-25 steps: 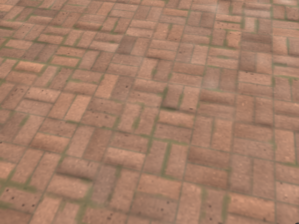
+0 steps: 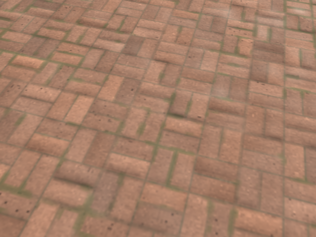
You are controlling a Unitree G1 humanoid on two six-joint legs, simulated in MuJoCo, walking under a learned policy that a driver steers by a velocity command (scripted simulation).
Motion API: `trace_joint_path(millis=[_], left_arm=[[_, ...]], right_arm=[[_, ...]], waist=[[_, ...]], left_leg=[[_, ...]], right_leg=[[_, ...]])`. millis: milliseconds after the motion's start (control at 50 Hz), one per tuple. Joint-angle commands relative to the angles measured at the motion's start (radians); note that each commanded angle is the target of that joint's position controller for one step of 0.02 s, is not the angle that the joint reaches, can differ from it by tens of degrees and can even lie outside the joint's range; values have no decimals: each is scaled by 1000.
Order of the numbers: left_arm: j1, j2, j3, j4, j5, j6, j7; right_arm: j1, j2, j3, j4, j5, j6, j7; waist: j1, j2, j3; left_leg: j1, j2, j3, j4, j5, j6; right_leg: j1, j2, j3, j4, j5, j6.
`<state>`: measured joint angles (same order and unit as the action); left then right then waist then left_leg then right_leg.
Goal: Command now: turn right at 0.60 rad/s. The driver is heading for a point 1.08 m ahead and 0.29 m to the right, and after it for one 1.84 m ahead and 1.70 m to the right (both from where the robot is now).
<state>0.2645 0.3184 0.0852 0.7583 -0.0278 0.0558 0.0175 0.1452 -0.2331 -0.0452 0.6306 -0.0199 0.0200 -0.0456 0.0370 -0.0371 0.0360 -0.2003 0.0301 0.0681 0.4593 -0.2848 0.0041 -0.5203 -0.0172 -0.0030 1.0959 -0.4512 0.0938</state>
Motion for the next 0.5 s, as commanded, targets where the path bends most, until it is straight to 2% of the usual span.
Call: trace_joint_path(millis=[20, 60, 80, 140, 180, 200, 220, 240, 260, 280, 300, 320, 340, 380, 440, 500], left_arm=[[-79, 44, 10, -130, 1, 1, -7], [-104, 22, -1, -167, 3, 0, -30], [-105, 25, -2, -182, 4, 0, -40], [-78, 60, 14, -206, 2, 13, -55], [-31, 68, 28, -206, 1, 24, -55], [17, 93, 44, -194, 4, 23, -42], [94, 200, 82, -190, 5, 16, -20], [93, 333, 101, -224, 32, -4, -15], [108, 269, 82, -227, 50, -38, -31], [71, 240, 68, -220, 44, -58, -29], [14, 213, 63, -220, 20, -63, -20], [-50, 184, 51, -232, 1, -55, -9], [-95, 171, 42, -247, 1, -46, 3], [-106, 171, 41, -258, 13, -36, 17], [-85, 186, 46, -256, 7, -30, 27], [-97, 195, 51, -263, 6, -21, 31]], right_arm=[[-35, -146, -49, -52, 2, -15, -14], [-29, -176, -62, -43, 4, -10, -14], [-28, -196, -70, -40, 8, -9, -9], [-36, -228, -86, -30, 31, -18, 12], [-57, -224, -90, -21, 51, -24, 24], [-20, -201, -87, 2, 52, -27, 31], [10, -169, -81, 1, 31, -32, 36], [-72, -103, -52, -87, -12, -39, 31], [-141, -151, -62, -85, -6, -38, 24], [-160, -163, -64, -88, 17, -39, 21], [-140, -167, -68, -70, 18, -41, 13], [-129, -187, -74, -61, 7, -40, 4], [-112, -190, -78, -50, 3, -39, 5], [-73, -163, -71, -27, 5, -39, 13], [-87, -139, -59, -19, 13, -39, 15], [-107, -143, -58, -16, 18, -42, 19]], waist=[[-44, 184, -51], [-60, 186, -73], [-63, 186, -83], [-50, 191, -94], [-12, 172, -96], [7, 114, -110], [29, -90, -132], [14, -360, -162], [78, -182, -253], [51, -130, -193], [13, -59, -140], [-16, -39, -109], [-41, -50, -112], [-54, -53, -142], [-41, -57, -139], [-33, -94, -123]], left_leg=[[125, 260, -95, -124, 431, 198], [137, 280, -65, -105, 452, 201], [132, 295, -55, -97, 472, 202], [122, 328, -27, -50, 497, 180], [84, 320, 25, 39, 452, 124], [24, 274, 78, 152, 387, 69], [-177, 171, 147, 417, 169, -20], [-518, -26, 70, 710, -424, -106], [-545, -31, -133, 844, -446, -93], [-561, -18, -163, 853, -360, -64], [-562, 3, -174, 800, -259, -47], [-553, 13, -180, 737, -176, -44], [-488, 1, -173, 715, -117, -48], [-434, -38, -165, 671, -45, -67], [-421, -76, -179, 514, -10, -92], [-389, -98, -202, 393, 4, -99]], right_leg=[[-114, -58, 1, -51, 73, 24], [-55, -70, -24, -167, 70, 10], [-18, -70, -41, -212, 64, -4], [67, -51, -88, -323, 73, -49], [173, -21, -120, -467, 163, -92], [289, 11, -103, -561, 266, -127], [493, -77, 97, -645, 662, -204], [610, -339, 585, -696, 923, -440], [601, -377, 604, -741, 790, -499], [554, -332, 520, -754, 673, -454], [507, -269, 447, -755, 572, -391], [463, -234, 406, -752, 546, -347], [403, -197, 365, -753, 569, -326], [379, -161, 342, -744, 599, -318], [383, -133, 379, -734, 524, -310], [355, -112, 444, -725, 405, -297]])
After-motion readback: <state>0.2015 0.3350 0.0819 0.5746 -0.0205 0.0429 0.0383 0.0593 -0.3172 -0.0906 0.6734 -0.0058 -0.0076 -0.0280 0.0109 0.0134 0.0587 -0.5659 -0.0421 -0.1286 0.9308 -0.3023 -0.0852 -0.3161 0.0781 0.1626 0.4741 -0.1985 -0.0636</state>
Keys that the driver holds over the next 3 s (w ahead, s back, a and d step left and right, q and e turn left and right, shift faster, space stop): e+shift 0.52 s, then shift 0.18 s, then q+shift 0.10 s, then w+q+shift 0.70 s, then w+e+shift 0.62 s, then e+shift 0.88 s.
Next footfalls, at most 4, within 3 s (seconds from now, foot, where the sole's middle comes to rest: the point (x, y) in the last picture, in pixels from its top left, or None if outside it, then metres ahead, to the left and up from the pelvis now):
0.22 right None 0.03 -0.14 -0.78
0.72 left None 0.17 0.03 -0.78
1.32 left None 0.46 0.01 -0.78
1.80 right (182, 142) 0.93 -0.08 -0.78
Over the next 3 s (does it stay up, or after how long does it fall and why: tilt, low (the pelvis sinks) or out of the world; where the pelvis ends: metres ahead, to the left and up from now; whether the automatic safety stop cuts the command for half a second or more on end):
stays up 1.50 -0.11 -0.02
